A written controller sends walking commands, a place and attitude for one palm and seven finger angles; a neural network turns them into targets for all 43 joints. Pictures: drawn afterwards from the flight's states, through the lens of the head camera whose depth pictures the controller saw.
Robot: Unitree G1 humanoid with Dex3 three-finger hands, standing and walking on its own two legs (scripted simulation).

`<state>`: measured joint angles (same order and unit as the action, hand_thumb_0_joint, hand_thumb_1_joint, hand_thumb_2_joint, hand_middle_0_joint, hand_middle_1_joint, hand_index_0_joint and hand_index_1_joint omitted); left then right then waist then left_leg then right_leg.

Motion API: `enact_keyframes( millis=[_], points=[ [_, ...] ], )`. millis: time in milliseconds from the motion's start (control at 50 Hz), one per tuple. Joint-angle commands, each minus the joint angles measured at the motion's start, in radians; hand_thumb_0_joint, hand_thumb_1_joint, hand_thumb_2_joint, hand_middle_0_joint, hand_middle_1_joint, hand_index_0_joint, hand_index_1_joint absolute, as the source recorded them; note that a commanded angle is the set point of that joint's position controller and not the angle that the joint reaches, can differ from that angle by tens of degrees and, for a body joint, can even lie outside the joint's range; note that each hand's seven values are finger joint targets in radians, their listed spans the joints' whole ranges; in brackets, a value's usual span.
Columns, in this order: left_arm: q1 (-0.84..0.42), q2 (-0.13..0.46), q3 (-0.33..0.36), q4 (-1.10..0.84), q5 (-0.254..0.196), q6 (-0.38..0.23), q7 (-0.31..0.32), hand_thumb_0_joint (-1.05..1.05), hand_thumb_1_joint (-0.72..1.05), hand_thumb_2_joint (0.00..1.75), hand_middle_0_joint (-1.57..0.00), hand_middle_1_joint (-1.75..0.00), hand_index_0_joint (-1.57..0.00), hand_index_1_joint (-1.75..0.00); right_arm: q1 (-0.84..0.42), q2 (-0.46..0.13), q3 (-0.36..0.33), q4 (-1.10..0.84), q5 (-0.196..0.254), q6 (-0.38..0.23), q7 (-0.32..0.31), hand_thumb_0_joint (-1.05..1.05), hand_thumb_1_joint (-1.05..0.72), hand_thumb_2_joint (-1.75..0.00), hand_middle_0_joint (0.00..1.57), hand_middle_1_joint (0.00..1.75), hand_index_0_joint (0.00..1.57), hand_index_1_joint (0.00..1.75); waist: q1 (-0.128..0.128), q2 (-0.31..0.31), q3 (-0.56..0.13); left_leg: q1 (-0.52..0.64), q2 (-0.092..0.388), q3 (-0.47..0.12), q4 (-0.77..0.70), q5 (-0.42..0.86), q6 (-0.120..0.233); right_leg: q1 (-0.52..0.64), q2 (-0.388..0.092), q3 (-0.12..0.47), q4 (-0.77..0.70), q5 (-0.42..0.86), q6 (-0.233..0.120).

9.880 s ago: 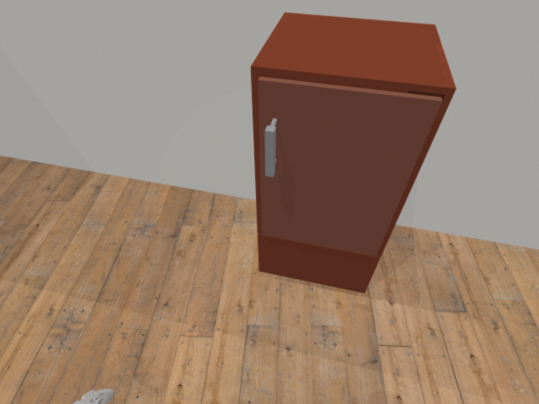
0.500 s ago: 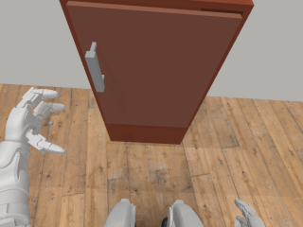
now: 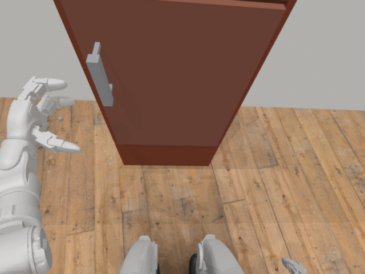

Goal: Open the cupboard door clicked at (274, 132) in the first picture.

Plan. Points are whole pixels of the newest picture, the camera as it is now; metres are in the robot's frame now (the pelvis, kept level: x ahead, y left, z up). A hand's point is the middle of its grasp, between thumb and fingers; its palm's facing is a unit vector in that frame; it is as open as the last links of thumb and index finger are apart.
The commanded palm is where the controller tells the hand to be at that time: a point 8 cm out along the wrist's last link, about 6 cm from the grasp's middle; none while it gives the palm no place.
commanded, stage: move the hooked fingers beside the handle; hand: left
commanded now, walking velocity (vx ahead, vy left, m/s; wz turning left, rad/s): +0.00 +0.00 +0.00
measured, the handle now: (103, 76) +0.54 +0.19 +0.04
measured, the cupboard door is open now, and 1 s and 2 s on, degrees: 0 0 0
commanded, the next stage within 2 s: slide the fingers in behind the handle in 1.26 s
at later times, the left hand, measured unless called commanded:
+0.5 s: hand (65, 98) +0.47 +0.26 +0.04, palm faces +0.02 -1.00 -0.02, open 14.0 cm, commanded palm +0.46 +0.30 +0.04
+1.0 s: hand (66, 97) +0.47 +0.26 +0.05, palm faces +0.01 -1.00 -0.03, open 14.0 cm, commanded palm +0.45 +0.29 +0.04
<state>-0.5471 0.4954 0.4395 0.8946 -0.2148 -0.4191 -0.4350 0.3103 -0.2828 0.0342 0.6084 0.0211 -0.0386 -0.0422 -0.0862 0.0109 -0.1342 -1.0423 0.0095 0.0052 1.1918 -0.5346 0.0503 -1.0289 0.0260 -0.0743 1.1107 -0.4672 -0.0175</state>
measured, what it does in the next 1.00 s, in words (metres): stands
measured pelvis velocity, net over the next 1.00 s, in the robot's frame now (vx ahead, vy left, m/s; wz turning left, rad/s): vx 0.00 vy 0.01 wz -0.01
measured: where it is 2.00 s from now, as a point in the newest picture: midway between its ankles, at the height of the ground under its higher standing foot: outside the picture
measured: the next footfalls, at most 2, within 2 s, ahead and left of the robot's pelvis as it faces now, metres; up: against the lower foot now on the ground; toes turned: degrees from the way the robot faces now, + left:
none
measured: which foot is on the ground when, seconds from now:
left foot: down 0.00-1.00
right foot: down 0.00-1.00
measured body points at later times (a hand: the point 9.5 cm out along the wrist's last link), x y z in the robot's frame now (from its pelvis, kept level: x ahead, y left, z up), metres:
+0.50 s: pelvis -0.01 +0.00 -0.01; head +0.14 +0.03 +0.41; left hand +0.46 +0.31 +0.05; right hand +0.04 -0.27 -0.11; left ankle +0.01 +0.08 -0.64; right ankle +0.03 -0.12 -0.64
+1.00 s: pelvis +0.00 +0.01 -0.01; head +0.14 +0.05 +0.42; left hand +0.46 +0.31 +0.05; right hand +0.05 -0.26 -0.11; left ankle +0.01 +0.08 -0.64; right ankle +0.03 -0.12 -0.64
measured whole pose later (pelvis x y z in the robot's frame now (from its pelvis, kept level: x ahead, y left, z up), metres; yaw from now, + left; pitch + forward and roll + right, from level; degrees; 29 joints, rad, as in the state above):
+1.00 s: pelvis +0.00 +0.01 -0.01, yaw -1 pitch +24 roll -5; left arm -0.76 0.57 0.44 1.08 -0.15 -0.45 -0.40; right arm 0.32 -0.28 0.05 0.61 0.00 0.05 -0.02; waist -0.13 0.02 -0.13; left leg -1.11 0.02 -0.01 1.23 -0.54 0.06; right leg -1.08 0.03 -0.09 1.12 -0.46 -0.01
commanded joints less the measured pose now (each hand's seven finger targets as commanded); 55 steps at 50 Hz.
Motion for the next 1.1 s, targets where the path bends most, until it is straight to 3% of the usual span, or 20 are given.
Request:
enact_keyframes(
  millis=[0, 100, 140, 160, 180, 320, 380, 440, 460, 560, 600, 620, 680, 760, 780, 860, 880, 920, 980, 1080],
  points=[
    [-0.363, 0.315, 0.071, -0.190, -0.018, -0.079, -0.001, 0.00, -0.50, 0.30, -0.30, -1.20, -0.30, -1.20, 0.108, -0.178, -0.071, -0.080, 0.000, -0.019, -0.017, 0.00, -0.90, -0.90, 0.20, 0.30, 0.20, 0.30, 0.003, 0.146, -0.467, 0.347, 0.016, -0.077, -0.149, 0.445, -0.035, 0.193, 0.005, 0.044, -0.095, 0.260, -0.015],
    [-0.400, 0.287, 0.040, -0.119, -0.013, -0.064, -0.008, 0.00, -0.50, 0.30, -0.30, -1.20, -0.30, -1.20, 0.124, -0.180, -0.071, -0.067, 0.000, 0.001, -0.013, 0.00, -0.90, -0.90, 0.20, 0.30, 0.20, 0.30, -0.025, 0.126, -0.445, 0.348, 0.021, -0.082, -0.140, 0.460, -0.032, 0.155, 0.010, 0.036, -0.098, 0.265, -0.011],
    [-0.406, 0.328, 0.074, -0.080, -0.010, -0.058, -0.010, 0.00, -0.50, 0.30, -0.30, -1.20, -0.30, -1.20, 0.128, -0.184, -0.070, -0.064, 0.000, 0.011, -0.013, 0.00, -0.90, -0.90, 0.20, 0.30, 0.20, 0.30, -0.022, 0.095, -0.442, 0.299, 0.018, -0.071, -0.135, 0.427, -0.026, 0.189, 0.008, 0.044, -0.099, 0.273, -0.006],
    [-0.415, 0.346, 0.086, -0.086, -0.007, -0.060, -0.008, 0.00, -0.50, 0.30, -0.30, -1.20, -0.30, -1.20, 0.131, -0.186, -0.070, -0.067, -0.001, 0.015, -0.013, 0.00, -0.90, -0.90, 0.20, 0.30, 0.20, 0.30, -0.013, 0.106, -0.451, 0.301, 0.017, -0.076, -0.139, 0.436, -0.028, 0.194, 0.007, 0.043, -0.096, 0.276, -0.008],
    [-0.423, 0.311, 0.056, -0.070, -0.004, -0.058, -0.009, 0.00, -0.50, 0.30, -0.30, -1.20, -0.30, -1.20, 0.130, -0.180, -0.068, -0.070, -0.001, 0.017, -0.010, 0.00, -0.90, -0.90, 0.20, 0.30, 0.20, 0.30, -0.024, 0.112, -0.443, 0.299, 0.016, -0.071, -0.137, 0.420, -0.025, 0.180, 0.008, 0.043, -0.099, 0.266, -0.007],
    [-0.527, 0.386, 0.093, -0.042, 0.018, -0.088, 0.006, 0.00, -0.50, 0.30, -0.30, -1.20, -0.30, -1.20, 0.150, -0.189, -0.063, -0.056, -0.009, 0.037, -0.008, 0.00, -0.90, -0.90, 0.20, 0.30, 0.20, 0.30, -0.036, 0.139, -0.480, 0.310, 0.021, -0.078, -0.117, 0.418, -0.026, 0.154, 0.013, 0.047, -0.088, 0.253, -0.008],
    [-0.556, 0.402, 0.090, 0.028, 0.027, -0.075, 0.002, 0.00, -0.50, 0.30, -0.30, -1.20, -0.30, -1.20, 0.150, -0.195, -0.056, -0.055, -0.008, 0.043, -0.010, 0.00, -0.90, -0.90, 0.20, 0.30, 0.20, 0.30, -0.055, 0.106, -0.423, 0.242, 0.018, -0.078, -0.115, 0.348, -0.020, 0.144, 0.014, 0.047, -0.093, 0.212, -0.006],
    [-0.648, 0.412, 0.064, 0.049, 0.045, -0.064, 0.003, 0.00, -0.50, 0.30, -0.30, -1.20, -0.30, -1.20, 0.155, -0.198, -0.048, -0.052, -0.011, 0.048, -0.013, 0.00, -0.90, -0.90, 0.20, 0.30, 0.20, 0.30, -0.081, 0.154, -0.426, 0.236, 0.018, -0.081, -0.098, 0.331, -0.016, 0.095, 0.012, 0.049, -0.084, 0.192, -0.005],
    [-0.635, 0.439, 0.086, 0.067, 0.050, -0.060, 0.004, 0.00, -0.50, 0.30, -0.30, -1.20, -0.30, -1.20, 0.163, -0.202, -0.047, -0.051, -0.013, 0.049, -0.012, 0.00, -0.90, -0.90, 0.20, 0.30, 0.20, 0.30, -0.069, 0.146, -0.433, 0.232, 0.019, -0.086, -0.098, 0.329, -0.019, 0.100, 0.014, 0.045, -0.079, 0.184, -0.008],
    [-0.552, 0.418, 0.095, -0.063, 0.027, -0.085, -0.010, 0.00, -0.50, 0.30, -0.30, -1.20, -0.30, -1.20, 0.174, -0.201, -0.060, -0.068, -0.018, 0.062, 0.003, 0.00, -0.90, -0.90, 0.20, 0.30, 0.20, 0.30, -0.028, 0.234, -0.615, 0.417, 0.029, -0.106, -0.098, 0.542, -0.042, 0.112, 0.017, 0.031, -0.064, 0.276, -0.012],
    [-0.517, 0.377, 0.079, -0.089, 0.009, -0.075, -0.012, 0.00, -0.50, 0.30, -0.30, -1.20, -0.30, -1.20, 0.179, -0.196, -0.062, -0.072, -0.015, 0.067, 0.010, 0.00, -0.90, -0.90, 0.20, 0.30, 0.20, 0.30, -0.031, 0.216, -0.609, 0.439, 0.034, -0.112, -0.103, 0.594, -0.044, 0.113, 0.020, 0.025, -0.071, 0.294, -0.011],
    [-0.478, 0.400, 0.105, -0.084, 0.009, -0.061, -0.009, 0.00, -0.50, 0.30, -0.30, -1.20, -0.30, -1.20, 0.182, -0.198, -0.066, -0.071, -0.012, 0.074, 0.011, 0.00, -0.90, -0.90, 0.20, 0.30, 0.20, 0.30, -0.021, 0.179, -0.595, 0.426, 0.037, -0.108, -0.110, 0.593, -0.043, 0.133, 0.021, 0.024, -0.080, 0.302, -0.006],
    [-0.466, 0.370, 0.084, -0.038, 0.013, -0.023, 0.006, 0.00, -0.50, 0.30, -0.30, -1.20, -0.30, -1.20, 0.171, -0.192, -0.061, -0.079, -0.003, 0.083, 0.009, 0.00, -0.90, -0.90, 0.20, 0.30, 0.20, 0.30, -0.037, 0.118, -0.466, 0.312, 0.027, -0.086, -0.134, 0.456, -0.025, 0.156, 0.019, 0.028, -0.103, 0.270, -0.002],
    [-0.537, 0.378, 0.084, -0.057, 0.038, -0.057, 0.045, 0.00, -0.50, 0.30, -0.30, -1.20, -0.30, -1.20, 0.172, -0.190, -0.061, -0.072, -0.009, 0.080, 0.004, 0.00, -0.90, -0.90, 0.20, 0.30, 0.20, 0.30, -0.046, 0.143, -0.423, 0.319, 0.028, -0.095, -0.149, 0.386, -0.030, 0.109, 0.020, 0.027, -0.105, 0.201, -0.008],
    [-0.573, 0.345, 0.056, -0.075, 0.035, -0.075, 0.051, 0.00, -0.50, 0.30, -0.30, -1.20, -0.30, -1.20, 0.167, -0.185, -0.060, -0.069, -0.013, 0.076, 0.006, 0.00, -0.90, -0.90, 0.20, 0.30, 0.20, 0.30, -0.058, 0.144, -0.424, 0.332, 0.027, -0.098, -0.148, 0.376, -0.030, 0.102, 0.020, 0.028, -0.109, 0.191, -0.008],
    [-0.606, 0.359, 0.056, -0.036, 0.044, -0.114, 0.049, 0.00, -0.50, 0.30, -0.30, -1.20, -0.30, -1.20, 0.166, -0.192, -0.059, -0.045, -0.018, 0.073, 0.002, 0.00, -0.90, -0.90, 0.20, 0.30, 0.20, 0.30, -0.067, 0.171, -0.422, 0.368, 0.031, -0.114, -0.142, 0.385, -0.042, 0.057, 0.021, 0.023, -0.099, 0.174, -0.015],
    [-0.608, 0.325, 0.026, -0.034, 0.043, -0.113, 0.041, 0.00, -0.50, 0.30, -0.30, -1.20, -0.30, -1.20, 0.164, -0.190, -0.059, -0.047, -0.017, 0.072, 0.003, 0.00, -0.90, -0.90, 0.20, 0.30, 0.20, 0.30, -0.074, 0.177, -0.439, 0.375, 0.028, -0.111, -0.138, 0.385, -0.040, 0.057, 0.020, 0.025, -0.100, 0.176, -0.014],
    [-0.585, 0.314, 0.015, -0.017, 0.041, -0.105, 0.027, 0.00, -0.50, 0.30, -0.30, -1.20, -0.30, -1.20, 0.164, -0.192, -0.059, -0.046, -0.017, 0.075, 0.003, 0.00, -0.90, -0.90, 0.20, 0.30, 0.20, 0.30, -0.063, 0.210, -0.462, 0.414, 0.031, -0.117, -0.139, 0.432, -0.049, 0.044, 0.018, 0.021, -0.095, 0.189, -0.017],
    [-0.535, 0.336, 0.036, 0.033, 0.037, -0.069, 0.018, 0.00, -0.50, 0.30, -0.30, -1.20, -0.30, -1.20, 0.163, -0.197, -0.057, -0.055, -0.013, 0.083, 0.002, 0.00, -0.90, -0.90, 0.20, 0.30, 0.20, 0.30, -0.055, 0.155, -0.441, 0.355, 0.027, -0.109, -0.134, 0.429, -0.040, 0.077, 0.017, 0.020, -0.093, 0.209, -0.014],
    [-0.518, 0.379, 0.082, -0.049, 0.029, -0.078, 0.028, 0.00, -0.50, 0.30, -0.30, -1.20, -0.30, -1.20, 0.156, -0.189, -0.058, -0.080, -0.013, 0.089, 0.005, 0.00, -0.90, -0.90, 0.20, 0.30, 0.20, 0.30, -0.034, 0.154, -0.508, 0.355, 0.025, -0.094, -0.119, 0.488, -0.037, 0.135, 0.017, 0.029, -0.083, 0.272, -0.009]
  ],
)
